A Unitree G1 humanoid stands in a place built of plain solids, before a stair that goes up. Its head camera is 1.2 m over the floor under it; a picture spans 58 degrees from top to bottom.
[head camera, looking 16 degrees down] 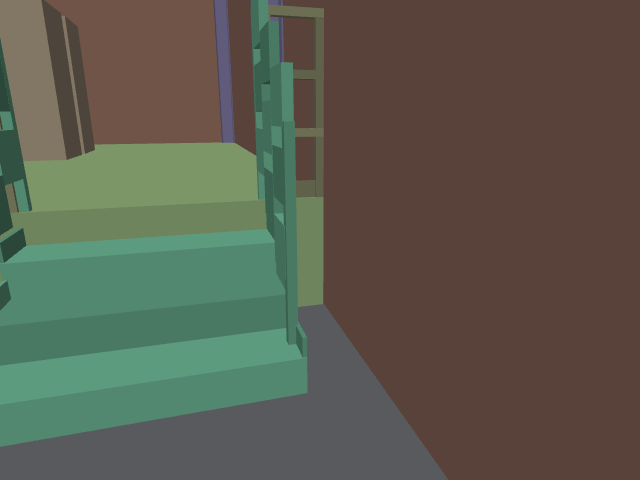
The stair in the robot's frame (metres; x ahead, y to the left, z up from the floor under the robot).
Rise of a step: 0.18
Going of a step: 0.30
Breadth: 1.32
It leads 16 degrees to the left of straight ahead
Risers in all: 4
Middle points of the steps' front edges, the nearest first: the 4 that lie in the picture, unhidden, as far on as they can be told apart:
1.50 0.69 0.18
1.79 0.77 0.36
2.08 0.85 0.54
2.37 0.94 0.72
